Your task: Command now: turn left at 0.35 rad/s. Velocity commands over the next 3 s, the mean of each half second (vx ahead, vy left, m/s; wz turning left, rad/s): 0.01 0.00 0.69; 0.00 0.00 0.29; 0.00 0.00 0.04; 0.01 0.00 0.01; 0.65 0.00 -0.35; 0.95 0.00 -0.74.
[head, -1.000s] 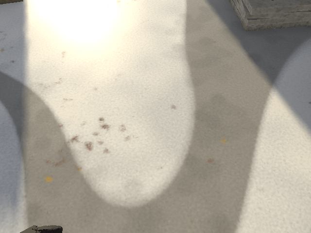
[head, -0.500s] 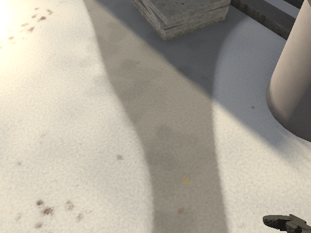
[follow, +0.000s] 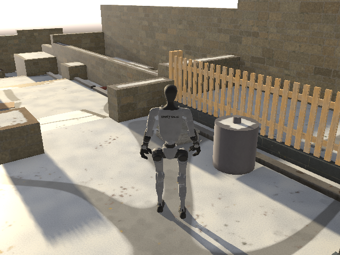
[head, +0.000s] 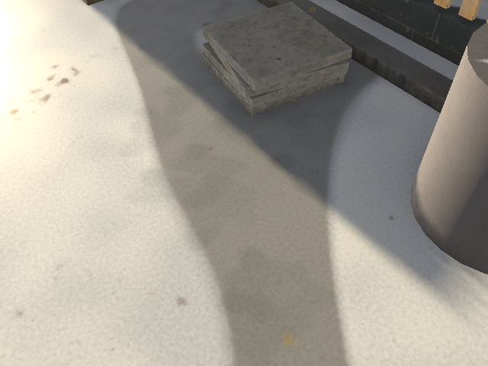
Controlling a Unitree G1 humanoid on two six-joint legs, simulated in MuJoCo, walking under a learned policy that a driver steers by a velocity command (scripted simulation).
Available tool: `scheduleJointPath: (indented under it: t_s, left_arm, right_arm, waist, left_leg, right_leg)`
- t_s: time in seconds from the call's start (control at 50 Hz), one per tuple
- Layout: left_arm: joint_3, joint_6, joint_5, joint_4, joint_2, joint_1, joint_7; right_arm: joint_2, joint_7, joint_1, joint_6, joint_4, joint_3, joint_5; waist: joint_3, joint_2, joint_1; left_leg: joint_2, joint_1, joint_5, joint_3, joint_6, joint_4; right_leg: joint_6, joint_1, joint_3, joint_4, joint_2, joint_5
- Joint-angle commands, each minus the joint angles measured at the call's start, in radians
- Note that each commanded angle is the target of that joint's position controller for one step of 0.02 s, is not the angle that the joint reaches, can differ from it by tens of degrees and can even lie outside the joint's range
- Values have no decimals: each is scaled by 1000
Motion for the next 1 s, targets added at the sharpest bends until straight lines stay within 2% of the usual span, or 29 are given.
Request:
scheduleJointPath:
  t_s: [0.02, 0.06, 0.08, 0.1, 0.12, 0.16, 0.2, 0.24, 0.26, 0.28, 0.3, 0.32, 0.34, 0.36, 0.38, 0.42, 0.52, 0.64, 0.7, 0.74, 0.76, 0.78, 0.8, 0.82, 0.84, 0.88, 0.94, 0.98, 1.0]
  left_arm:
    - [64, -6, -3, -56, 173, 68, 24]
    - [75, -2, 4, -79, 193, 21, 34]
    - [76, -4, 3, -105, 188, -20, 38]
    - [76, -9, 0, -120, 181, -26, 41]
    - [80, -12, -9, -127, 188, -50, 40]
    - [94, -8, -24, -135, 216, -92, 35]
    - [102, 6, -22, -137, 230, -99, 27]
    - [99, 9, -32, -132, 211, -90, 20]
    - [93, 3, -31, -120, 182, -41, 14]
    - [78, -4, 5, -168, 129, -54, 9]
    - [64, -19, 13, -216, 122, -136, 7]
    - [71, -25, -6, -207, 160, -171, 5]
    - [70, -27, -10, -201, 160, -188, 11]
    - [71, -25, -1, -182, 157, -183, 22]
    - [77, -21, 5, -179, 171, -176, 28]
    - [75, -20, -3, -167, 153, -171, 14]
    - [61, -13, -13, -136, 130, -174, 3]
    - [58, -20, -14, -146, 145, -204, -8]
    - [58, -33, -19, -145, 151, -186, -19]
    - [58, -43, -18, -131, 137, -140, -29]
    - [57, -47, -9, -125, 136, -122, -33]
    - [63, -49, 10, -134, 177, -114, -32]
    - [75, -45, 23, -139, 247, -148, -27]
    - [59, -43, 29, -130, 178, -138, -26]
    - [50, -43, 17, -134, 155, -155, -26]
    - [53, -39, -4, -129, 174, -154, -18]
    - [41, -34, -4, -121, 157, -143, -19]
    - [32, -40, 3, -119, 139, -112, -29]
    - [33, -43, 3, -125, 145, -86, -36]
  right_arm:
    - [-122, -1, -89, -8, -118, -41, 17]
    - [-92, 10, -51, 3, -129, -40, 15]
    - [-100, 17, -45, 8, -136, -44, 9]
    - [-110, 22, -64, 15, -149, -51, 7]
    - [-100, 24, -64, 25, -158, -50, 12]
    - [-79, 29, -63, 39, -162, -40, 22]
    - [-92, 39, -43, 45, -162, -47, 34]
    - [-117, 39, 21, 49, -143, -70, 37]
    - [-156, 25, 76, 47, -133, -92, 31]
    - [-319, 6, 117, 37, -163, -131, 17]
    - [-341, 19, 138, 13, -185, -121, -28]
    - [-289, 26, 117, -7, -190, -106, -31]
    - [-254, 17, 71, -15, -187, -98, -9]
    - [-230, 4, 23, -7, -192, -92, 18]
    - [-216, -8, -24, 4, -201, -86, 32]
    - [-213, -26, -44, 22, -213, -86, 23]
    - [-203, -52, -26, 37, -210, -82, 15]
    - [-186, -36, -36, 47, -210, -65, -7]
    - [-178, -25, -45, 48, -205, -57, -5]
    - [-160, -21, -69, 49, -200, -48, 5]
    - [-144, -20, -58, 46, -191, -43, 10]
    - [-124, -19, -20, 38, -183, -37, 1]
    - [-114, -15, 52, 26, -178, -36, -6]
    - [-142, -18, -1, 19, -183, -42, -12]
    - [-164, -19, -31, 18, -181, -51, -11]
    - [-124, -18, -63, 27, -173, -46, -11]
    - [-68, -8, -38, 31, -147, -31, -11]
    - [-85, -8, -33, 32, -147, -34, -13]
    - [-122, -9, -27, 31, -129, -44, -11]
  waist:
    - [-21, -52, 49]
    - [-64, -192, 23]
    - [-80, -209, 25]
    - [-76, -159, 36]
    - [-65, -115, 25]
    - [-65, -117, 24]
    - [-75, -153, 27]
    - [-97, -124, 0]
    - [-114, -27, -17]
    - [-105, 284, -13]
    - [-251, 319, -50]
    - [-249, 148, -63]
    - [-187, 68, -35]
    - [-156, 1, -11]
    - [-147, 15, 15]
    - [-150, 51, 30]
    - [-166, 82, 8]
    - [-112, 129, -30]
    - [-110, 132, -32]
    - [-110, 122, 4]
    - [-105, 103, 18]
    - [-116, 28, 1]
    - [-110, -173, -73]
    - [-108, -232, -34]
    - [-97, -205, -19]
    - [-90, -186, -2]
    - [-73, -162, -12]
    - [-73, -134, 0]
    - [-63, -57, 31]
  left_leg:
    - [44, -107, -62, -107, 46, -21]
    - [5, -175, -123, -7, 11, 201]
    - [32, -216, -280, 12, -6, 337]
    - [69, -261, -366, -3, -16, 444]
    - [102, -292, -378, -17, -24, 462]
    - [124, -240, -296, 21, -36, 388]
    - [81, -110, -229, 104, -36, 277]
    - [14, 49, -89, 159, -11, 97]
    - [-6, 180, 51, 83, 32, -21]
    - [250, 373, 550, -384, 176, -106]
    - [410, 450, 593, -704, 376, -196]
    - [395, 452, 478, -633, 354, -197]
    - [336, 399, 403, -541, 291, -176]
    - [283, 351, 342, -471, 234, -172]
    - [242, 293, 295, -424, 200, -180]
    - [187, 242, 263, -396, 176, -194]
    - [174, 231, 155, -384, 157, -187]
    - [179, 155, 33, -443, 180, -189]
    - [181, 174, 104, -472, 187, -167]
    - [154, 170, 130, -465, 164, -140]
    - [127, 143, 105, -447, 131, -127]
    - [85, 94, -5, -400, 77, -73]
    - [-31, 21, -205, -253, 17, 22]
    - [-37, 32, -279, -177, -33, 55]
    - [-17, 45, -275, -156, -56, 85]
    - [1, 52, -216, -123, -78, 59]
    - [22, 167, -73, -91, -78, -54]
    - [52, 212, 54, -114, -65, -73]
    - [45, 192, 43, -122, -41, -47]
  right_leg:
    - [-94, 40, 106, -131, -122, 103]
    - [-179, 100, 231, -179, -299, 333]
    - [-234, 112, 277, -179, -390, 479]
    - [-261, 130, 292, -174, -430, 579]
    - [-248, 147, 263, -166, -427, 605]
    - [-190, 141, 142, -150, -368, 620]
    - [-151, 96, 25, -122, -314, 606]
    - [-100, 54, -76, 0, -273, 538]
    - [-42, -22, -147, 180, -215, 448]
    - [66, -360, -174, 528, -73, -104]
    - [83, -520, 40, 742, 49, -372]
    - [65, -534, 117, 779, 11, -326]
    - [51, -538, 117, 744, -3, -239]
    - [52, -525, 121, 674, -22, -156]
    - [54, -475, 124, 597, -30, -98]
    - [66, -403, 109, 522, 9, -22]
    - [90, -341, 99, 330, 19, 55]
    - [71, -230, 75, 211, -7, 12]
    - [52, -154, 60, 105, -7, -23]
    - [30, -43, 43, -83, -4, 71]
    - [13, 42, 52, -203, -19, 193]
    - [-22, 127, 135, -230, -119, 318]
    - [-118, 154, 270, -230, -244, 499]
    - [-214, 86, 352, -270, -309, 458]
    - [-222, 83, 345, -276, -296, 399]
    - [-182, 100, 293, -261, -245, 318]
    - [-118, 43, 202, -228, -169, 274]
    - [-76, 19, 171, -202, -128, 199]
    - [-56, 11, 133, -206, -95, 162]
Next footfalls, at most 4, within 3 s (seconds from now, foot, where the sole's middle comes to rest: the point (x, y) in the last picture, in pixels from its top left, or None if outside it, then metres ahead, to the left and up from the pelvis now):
0.26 left None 0.04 0.16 -0.76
0.78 right None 0.16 -0.05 -0.76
2.30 left None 0.09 0.24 -0.76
2.76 right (203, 352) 0.55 0.15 -0.76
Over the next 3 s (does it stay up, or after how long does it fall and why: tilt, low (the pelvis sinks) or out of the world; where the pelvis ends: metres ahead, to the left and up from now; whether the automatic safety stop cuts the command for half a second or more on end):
stays up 0.55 0.18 0.01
